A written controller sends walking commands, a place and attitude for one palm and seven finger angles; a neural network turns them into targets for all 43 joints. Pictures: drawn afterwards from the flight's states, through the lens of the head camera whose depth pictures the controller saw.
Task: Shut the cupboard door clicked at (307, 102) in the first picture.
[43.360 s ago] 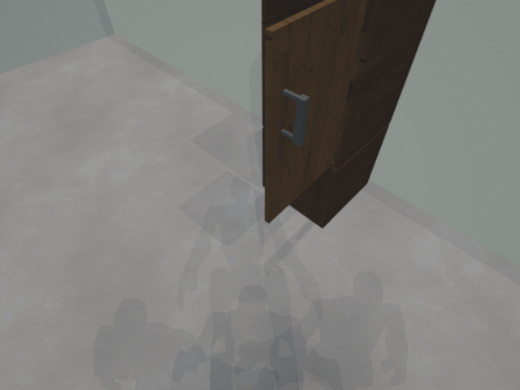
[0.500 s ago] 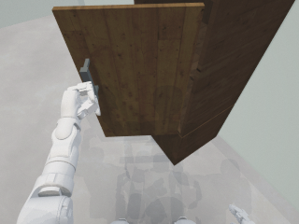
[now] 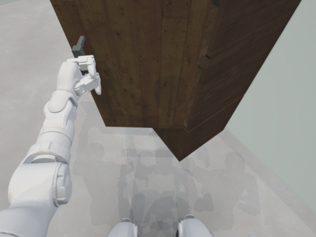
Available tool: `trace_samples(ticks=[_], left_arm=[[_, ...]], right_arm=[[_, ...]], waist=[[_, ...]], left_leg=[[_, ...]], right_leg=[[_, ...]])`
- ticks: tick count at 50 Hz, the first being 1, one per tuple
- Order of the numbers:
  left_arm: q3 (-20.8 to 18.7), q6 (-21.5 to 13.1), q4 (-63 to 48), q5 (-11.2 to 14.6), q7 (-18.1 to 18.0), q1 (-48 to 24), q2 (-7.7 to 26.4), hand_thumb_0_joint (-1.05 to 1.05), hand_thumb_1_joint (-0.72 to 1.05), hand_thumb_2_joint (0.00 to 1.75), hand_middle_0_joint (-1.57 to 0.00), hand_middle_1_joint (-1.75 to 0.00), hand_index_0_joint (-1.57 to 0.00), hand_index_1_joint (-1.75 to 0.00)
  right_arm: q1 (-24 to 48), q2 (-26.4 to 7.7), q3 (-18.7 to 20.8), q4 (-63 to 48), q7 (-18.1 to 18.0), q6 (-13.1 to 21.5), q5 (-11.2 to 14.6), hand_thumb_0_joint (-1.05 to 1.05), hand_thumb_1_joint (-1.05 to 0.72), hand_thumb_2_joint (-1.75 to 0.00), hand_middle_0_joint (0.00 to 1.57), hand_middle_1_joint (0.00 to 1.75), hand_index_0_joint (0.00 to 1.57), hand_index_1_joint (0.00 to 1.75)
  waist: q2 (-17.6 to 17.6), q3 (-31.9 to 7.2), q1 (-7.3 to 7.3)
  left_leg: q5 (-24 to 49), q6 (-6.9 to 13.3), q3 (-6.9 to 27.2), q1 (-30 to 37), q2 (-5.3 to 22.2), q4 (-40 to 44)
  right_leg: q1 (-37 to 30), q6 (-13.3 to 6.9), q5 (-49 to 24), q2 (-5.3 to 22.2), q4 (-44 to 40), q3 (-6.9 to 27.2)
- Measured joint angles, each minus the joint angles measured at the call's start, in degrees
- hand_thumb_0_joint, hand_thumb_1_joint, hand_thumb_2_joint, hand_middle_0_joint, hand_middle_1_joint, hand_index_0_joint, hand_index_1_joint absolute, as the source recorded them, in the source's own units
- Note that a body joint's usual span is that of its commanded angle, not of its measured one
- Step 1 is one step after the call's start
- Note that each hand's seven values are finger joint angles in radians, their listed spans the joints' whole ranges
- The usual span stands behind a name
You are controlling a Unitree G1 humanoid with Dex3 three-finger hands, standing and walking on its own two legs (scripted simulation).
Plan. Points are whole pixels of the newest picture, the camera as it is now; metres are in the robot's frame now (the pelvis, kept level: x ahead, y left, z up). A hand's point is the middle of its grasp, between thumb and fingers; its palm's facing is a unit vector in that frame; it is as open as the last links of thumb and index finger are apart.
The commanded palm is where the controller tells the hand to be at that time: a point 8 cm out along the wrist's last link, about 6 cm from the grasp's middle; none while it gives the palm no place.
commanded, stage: push the door shut along its arc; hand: left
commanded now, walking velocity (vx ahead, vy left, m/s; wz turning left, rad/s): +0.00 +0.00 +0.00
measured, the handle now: (86, 62) +0.55 +0.18 +0.11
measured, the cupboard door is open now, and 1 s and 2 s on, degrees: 53 33 25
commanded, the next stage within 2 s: pull the fist back off the door in 1.28 s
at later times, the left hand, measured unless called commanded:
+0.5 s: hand (109, 61) +0.54 +0.12 +0.11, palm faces -0.23 -0.97 +0.00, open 3.1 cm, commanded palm +0.54 +0.17 +0.11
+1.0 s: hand (123, 47) +0.60 +0.09 +0.11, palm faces -0.35 -0.94 -0.01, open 3.0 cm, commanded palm +0.61 +0.12 +0.11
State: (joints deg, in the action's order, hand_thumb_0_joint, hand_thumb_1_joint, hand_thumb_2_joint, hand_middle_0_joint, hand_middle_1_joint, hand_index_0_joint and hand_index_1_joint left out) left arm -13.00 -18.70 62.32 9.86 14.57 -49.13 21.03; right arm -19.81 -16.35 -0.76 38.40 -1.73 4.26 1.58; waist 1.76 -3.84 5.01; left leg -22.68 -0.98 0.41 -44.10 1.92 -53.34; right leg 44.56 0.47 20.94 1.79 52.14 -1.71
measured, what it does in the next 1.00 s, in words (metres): stands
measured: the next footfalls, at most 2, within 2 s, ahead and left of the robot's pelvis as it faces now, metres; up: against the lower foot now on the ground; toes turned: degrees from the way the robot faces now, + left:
none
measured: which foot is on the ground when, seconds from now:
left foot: down 0.00-1.00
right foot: down 0.00-1.00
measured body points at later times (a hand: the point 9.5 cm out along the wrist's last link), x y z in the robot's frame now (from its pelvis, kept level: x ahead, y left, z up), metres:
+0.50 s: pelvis +0.00 +0.01 -0.02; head +0.13 +0.01 +0.41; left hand +0.55 +0.17 +0.12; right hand -0.01 -0.27 -0.13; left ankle +0.03 +0.13 -0.68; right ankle +0.04 -0.13 -0.68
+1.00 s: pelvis +0.01 +0.01 -0.03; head +0.18 +0.01 +0.39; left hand +0.61 +0.14 +0.12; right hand -0.04 -0.25 -0.13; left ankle +0.03 +0.13 -0.68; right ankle +0.04 -0.13 -0.68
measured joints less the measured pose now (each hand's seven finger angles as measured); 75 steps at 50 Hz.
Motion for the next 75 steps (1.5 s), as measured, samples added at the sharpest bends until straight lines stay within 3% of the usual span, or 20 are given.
trace_samples(ticks=[28, 35, 44, 55, 70, 72, 75], left_arm=[[-4.2, 4.4, 11.9, -4.5, 6.3, -18.4, 10.9, 0.01, 0.9, 0.9, -1.29, -1.5, -1.29, -1.5], [-3.5, 5.6, 12.8, -5.1, 7.8, -21.2, 11.4, 0.01, 0.91, 0.9, -1.29, -1.5, -1.3, -1.5], [-4.7, 7.3, 14.6, -7.5, 8.3, -26.5, 13.3, 0.01, 0.91, 0.91, -1.29, -1.5, -1.3, -1.5], [-3.4, 9.2, 15.4, -8.7, 9.6, -29.9, 14.7, -0.02, 0.88, 0.93, -1.29, -1.5, -1.3, -1.5], [-0.2, 10.9, 17.5, -8.9, 10.6, -36.6, 16.1, 0.0, 0.94, 0.97, -1.29, -1.5, -1.3, -1.5], [-3.6, 11.9, 17.5, -8.6, 5.9, -36.9, 14.3, 0.01, 0.91, 0.96, -1.29, -1.5, -1.3, -1.5], [-7.6, 12.2, 16.2, -9.0, -7.9, -36.3, 10.2, 0.01, 0.84, 0.93, -1.29, -1.5, -1.3, -1.5]], right_arm=[[-3.3, -0.7, -1.2, -0.9, 0.6, 0.4, -1.2, 0.01, -0.9, -0.9, 0.21, 0.3, 0.2, 0.3], [-4.0, -0.3, -1.5, -0.5, 0.7, -0.3, -1.7, 0.01, -0.9, -0.9, 0.21, 0.3, 0.2, 0.3], [-4.1, -0.1, -1.6, -1.3, 0.7, -0.5, -2.6, 0.01, -0.9, -0.9, 0.21, 0.3, 0.2, 0.3], [-5.2, 0.5, -1.6, -0.5, 0.9, -1.9, -3.3, 0.01, -0.9, -0.9, 0.21, 0.3, 0.2, 0.3], [-3.6, 0.3, -1.6, 1.1, 0.4, -0.5, -4.0, 0.01, -0.9, -0.9, 0.21, 0.3, 0.2, 0.3], [-4.4, 0.2, -1.5, 0.3, 0.8, -0.4, -4.5, 0.01, -0.9, -0.9, 0.21, 0.3, 0.2, 0.3], [-5.6, 0.5, -1.4, -1.0, 2.9, -0.5, -6.1, 0.01, -0.9, -0.9, 0.21, 0.3, 0.2, 0.3]], waist=[[0.7, -0.3, 7.28], [0.9, 0.0, 7.97], [1.3, 0.0, 10.61], [1.6, 0.2, 10.82], [1.2, 0.3, 12.41], [1.9, -0.2, 12.06], [2.2, -1.0, 11.67]], left_leg=[[-1.8, 0.4, 0.2, -12.1, 1.3, -6.3], [-2.3, 0.7, 0.2, -13.0, 1.3, -6.7], [-3.4, 0.9, -0.1, -15.6, 1.7, -8.0], [-4.2, 0.9, 0.1, -17.1, 1.7, -8.8], [-4.8, 0.7, 1.5, -21.1, 1.8, -11.6], [-4.9, 0.6, 1.9, -22.1, 1.9, -12.0], [-4.8, 0.5, 2.0, -22.7, 1.7, -11.9]], right_leg=[[11.3, 0.4, 0.2, -1.3, 3.9, 0.1], [12.1, 0.6, 0.5, -1.4, 3.8, 0.2], [14.6, 0.9, 1.0, -1.7, 4.6, 0.5], [16.0, 0.9, 1.9, -1.7, 5.3, 0.3], [19.3, 0.6, 2.5, -1.8, 7.4, -0.9], [20.0, 0.6, 2.4, -2.0, 7.4, -1.2], [20.6, 0.7, 2.4, -1.8, 7.4, -1.3]])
